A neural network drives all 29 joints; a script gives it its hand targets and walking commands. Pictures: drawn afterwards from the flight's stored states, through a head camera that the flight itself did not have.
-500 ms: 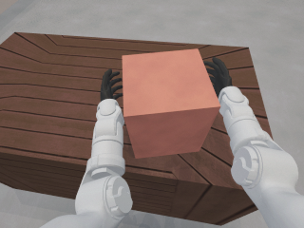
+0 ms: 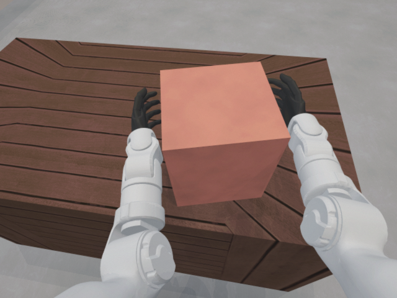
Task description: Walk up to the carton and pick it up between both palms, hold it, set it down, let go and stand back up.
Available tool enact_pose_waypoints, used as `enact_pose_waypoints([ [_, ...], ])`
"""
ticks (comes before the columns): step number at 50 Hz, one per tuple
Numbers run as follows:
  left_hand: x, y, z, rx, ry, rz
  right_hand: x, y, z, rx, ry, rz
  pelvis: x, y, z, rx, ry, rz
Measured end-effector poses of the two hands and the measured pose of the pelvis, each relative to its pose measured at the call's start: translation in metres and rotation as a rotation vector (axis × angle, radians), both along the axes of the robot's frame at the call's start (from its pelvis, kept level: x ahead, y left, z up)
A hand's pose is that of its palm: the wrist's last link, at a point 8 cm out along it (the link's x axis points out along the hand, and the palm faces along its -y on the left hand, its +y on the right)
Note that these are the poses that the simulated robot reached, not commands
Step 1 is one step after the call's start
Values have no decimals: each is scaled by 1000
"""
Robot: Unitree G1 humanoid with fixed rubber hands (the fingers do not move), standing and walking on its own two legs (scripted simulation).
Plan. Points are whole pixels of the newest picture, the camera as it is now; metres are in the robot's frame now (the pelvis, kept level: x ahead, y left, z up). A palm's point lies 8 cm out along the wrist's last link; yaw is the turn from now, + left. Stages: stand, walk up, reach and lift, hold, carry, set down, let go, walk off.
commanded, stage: set down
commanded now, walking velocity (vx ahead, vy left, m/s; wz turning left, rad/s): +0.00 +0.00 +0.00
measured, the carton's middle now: (215, 139) +0.43 +0.03 +0.04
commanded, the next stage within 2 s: none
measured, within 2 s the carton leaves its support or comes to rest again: neither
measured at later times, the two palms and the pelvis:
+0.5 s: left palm (143, 132) +0.40 +0.18 +0.09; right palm (290, 114) +0.46 -0.12 +0.11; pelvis +0.00 +0.00 +0.00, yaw +0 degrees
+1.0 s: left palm (146, 135) +0.39 +0.17 +0.09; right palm (293, 110) +0.47 -0.12 +0.11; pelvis -0.02 +0.00 +0.00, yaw -1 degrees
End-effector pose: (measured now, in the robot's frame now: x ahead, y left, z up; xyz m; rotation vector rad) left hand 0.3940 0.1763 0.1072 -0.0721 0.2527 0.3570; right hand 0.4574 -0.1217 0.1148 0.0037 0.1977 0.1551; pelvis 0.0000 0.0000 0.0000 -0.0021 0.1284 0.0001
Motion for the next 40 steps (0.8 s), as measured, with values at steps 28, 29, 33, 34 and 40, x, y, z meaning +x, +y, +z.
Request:
enact_pose_waypoints([
  [28,2,2,-12,42,26,24,6,0,-7,-54,3,24,4,-3,0,5,21,-4],
  [29,2,1,-11,57,29,24,7,0,-6,-66,9,26,4,-3,0,5,25,-4],
  [33,3,-3,-12,80,47,9,9,-2,-5,-92,57,34,2,-4,0,6,37,-4],
  [34,4,-3,-13,81,50,8,9,-2,-5,-99,66,37,1,-4,0,5,40,-4],
  [40,6,-2,-14,93,53,-10,12,-2,-2,-125,105,36,-6,-4,-1,-3,73,-8],
])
